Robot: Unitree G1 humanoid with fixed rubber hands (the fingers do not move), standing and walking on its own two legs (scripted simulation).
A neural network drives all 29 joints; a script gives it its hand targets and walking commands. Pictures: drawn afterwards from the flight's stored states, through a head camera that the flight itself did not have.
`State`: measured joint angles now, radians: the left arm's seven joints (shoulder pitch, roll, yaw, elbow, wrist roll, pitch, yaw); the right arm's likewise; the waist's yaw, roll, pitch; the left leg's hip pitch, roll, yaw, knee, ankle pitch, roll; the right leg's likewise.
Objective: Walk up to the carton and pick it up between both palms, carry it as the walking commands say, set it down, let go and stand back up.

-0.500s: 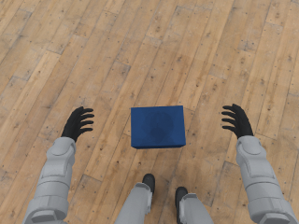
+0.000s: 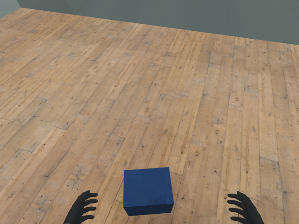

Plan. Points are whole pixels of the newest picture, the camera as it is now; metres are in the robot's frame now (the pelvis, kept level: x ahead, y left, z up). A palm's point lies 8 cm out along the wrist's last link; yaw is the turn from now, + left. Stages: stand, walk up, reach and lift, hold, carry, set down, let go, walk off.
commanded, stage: let go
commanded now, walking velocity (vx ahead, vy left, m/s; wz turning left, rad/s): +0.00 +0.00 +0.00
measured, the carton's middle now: (148, 192) +0.39 +0.07 -0.65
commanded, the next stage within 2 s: stand in 0.42 s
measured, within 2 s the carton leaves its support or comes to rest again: neither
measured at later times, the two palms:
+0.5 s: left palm out of the picture +0.15 +0.25 -0.08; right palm out of the picture +0.15 -0.25 -0.08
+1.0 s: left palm out of the picture +0.15 +0.30 -0.10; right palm out of the picture +0.14 -0.28 -0.08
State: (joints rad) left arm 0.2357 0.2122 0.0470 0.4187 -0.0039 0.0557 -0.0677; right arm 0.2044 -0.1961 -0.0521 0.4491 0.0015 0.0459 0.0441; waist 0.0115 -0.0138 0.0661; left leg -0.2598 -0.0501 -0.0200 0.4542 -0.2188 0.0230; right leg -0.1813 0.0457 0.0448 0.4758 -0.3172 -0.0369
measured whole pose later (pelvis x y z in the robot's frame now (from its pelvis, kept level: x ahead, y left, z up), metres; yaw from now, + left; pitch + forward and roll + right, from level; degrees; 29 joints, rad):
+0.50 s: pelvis +0.00 -0.01 +0.00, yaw +1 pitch -3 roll +0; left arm 0.23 0.26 0.04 0.49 0.03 0.13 0.00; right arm 0.22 -0.24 -0.02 0.57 -0.04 0.07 0.00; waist 0.00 -0.03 0.03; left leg -0.21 -0.04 -0.04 0.52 -0.26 0.01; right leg -0.11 0.05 0.02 0.51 -0.35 -0.05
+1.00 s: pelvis +0.02 +0.02 +0.00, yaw -2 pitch -1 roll +0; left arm 0.19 0.37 0.02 0.79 0.03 0.01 0.02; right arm 0.13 -0.34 -0.03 0.87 -0.03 -0.01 -0.02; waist -0.01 -0.04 0.00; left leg -0.17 -0.05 0.01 0.44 -0.25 0.04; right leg -0.08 0.04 0.07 0.41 -0.32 -0.02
